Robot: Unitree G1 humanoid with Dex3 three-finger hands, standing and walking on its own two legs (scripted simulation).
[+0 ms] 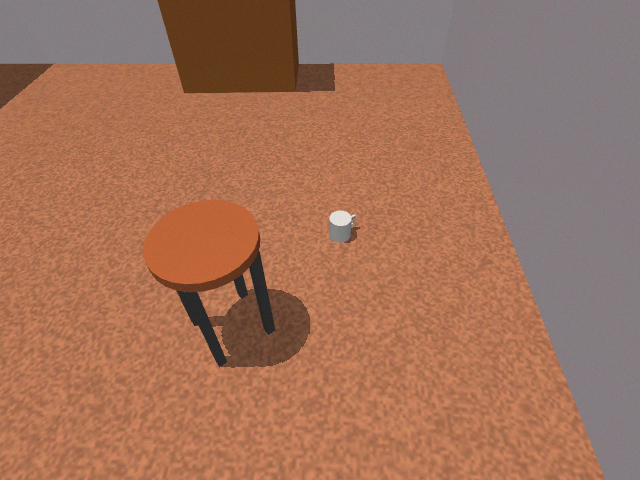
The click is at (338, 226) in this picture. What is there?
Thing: mug
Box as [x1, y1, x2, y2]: [329, 211, 355, 242]
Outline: 335,211 329,217 329,235 335,241 345,241 348,239 350,235 350,227 354,224 355,215 354,214 351,216 345,211
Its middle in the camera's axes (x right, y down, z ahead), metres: +0.12 -0.03 +1.68
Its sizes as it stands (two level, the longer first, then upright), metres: 0.128 0.094 0.103
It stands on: the floor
